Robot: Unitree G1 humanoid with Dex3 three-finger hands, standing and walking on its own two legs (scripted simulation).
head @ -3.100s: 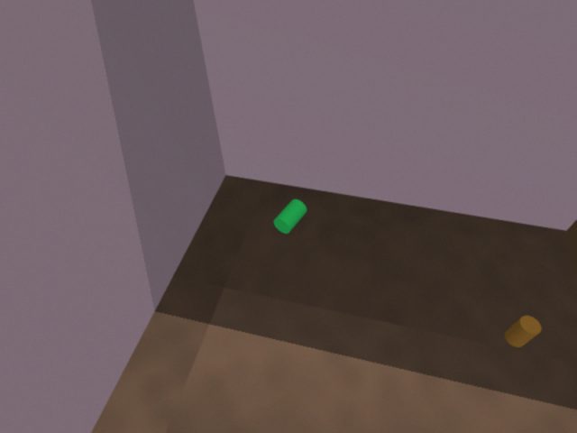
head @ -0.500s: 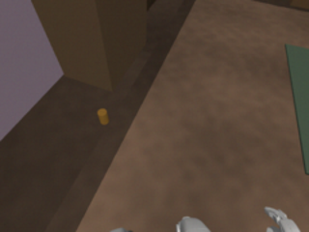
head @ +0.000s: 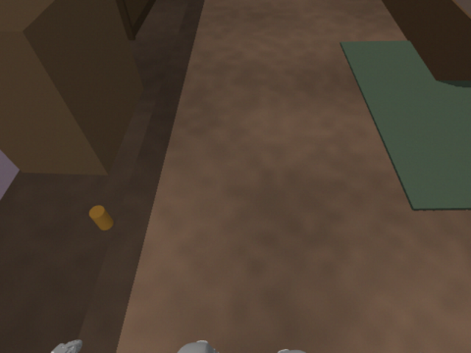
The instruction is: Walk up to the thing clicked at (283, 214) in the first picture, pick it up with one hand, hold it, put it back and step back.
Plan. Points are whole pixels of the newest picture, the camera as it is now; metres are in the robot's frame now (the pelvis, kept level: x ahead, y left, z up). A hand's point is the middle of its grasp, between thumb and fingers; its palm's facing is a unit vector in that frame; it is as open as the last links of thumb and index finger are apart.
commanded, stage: walk up
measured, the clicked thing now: out of the picture -0.16 +1.03 -0.70
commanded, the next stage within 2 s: stand in 1.74 s
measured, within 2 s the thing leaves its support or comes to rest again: neither
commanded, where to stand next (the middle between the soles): +0.06 +0.01 m, yaw -21 degrees
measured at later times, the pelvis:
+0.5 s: pelvis +0.00 -0.01 +0.00, yaw -13 degrees
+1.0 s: pelvis -0.01 +0.00 +0.00, yaw -21 degrees
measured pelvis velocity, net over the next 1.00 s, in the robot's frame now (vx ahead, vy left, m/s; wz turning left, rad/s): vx -0.01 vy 0.00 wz -0.36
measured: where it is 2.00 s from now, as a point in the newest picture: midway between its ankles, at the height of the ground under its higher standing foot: outside the picture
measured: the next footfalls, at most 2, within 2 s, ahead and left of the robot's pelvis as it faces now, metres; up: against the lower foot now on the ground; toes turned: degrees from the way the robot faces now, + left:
left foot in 0.02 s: +0.07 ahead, +0.12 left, +0.00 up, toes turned +0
right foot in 0.42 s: +0.00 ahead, -0.13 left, +0.00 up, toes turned -17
